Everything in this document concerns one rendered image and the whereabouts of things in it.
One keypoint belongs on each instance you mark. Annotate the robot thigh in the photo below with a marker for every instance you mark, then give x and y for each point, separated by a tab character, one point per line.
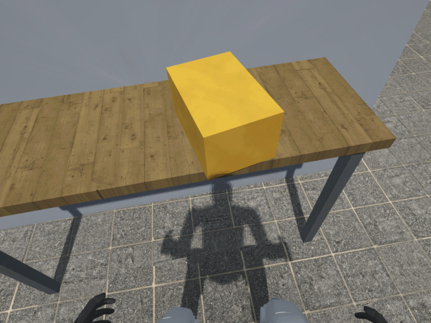
281	311
178	315

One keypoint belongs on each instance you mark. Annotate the right robot thigh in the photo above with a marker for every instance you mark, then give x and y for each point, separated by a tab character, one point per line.
281	311

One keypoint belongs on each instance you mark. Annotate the carton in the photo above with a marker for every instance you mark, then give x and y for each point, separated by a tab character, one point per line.
230	121

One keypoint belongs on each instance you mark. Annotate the table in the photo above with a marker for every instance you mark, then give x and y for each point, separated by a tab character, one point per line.
75	148

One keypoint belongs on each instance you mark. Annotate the left robot thigh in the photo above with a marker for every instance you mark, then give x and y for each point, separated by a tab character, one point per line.
178	315

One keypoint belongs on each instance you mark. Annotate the right robot hand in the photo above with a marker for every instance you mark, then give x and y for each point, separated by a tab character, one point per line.
371	315

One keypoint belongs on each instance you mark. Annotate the left robot hand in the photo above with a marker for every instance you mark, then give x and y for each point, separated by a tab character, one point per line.
89	313

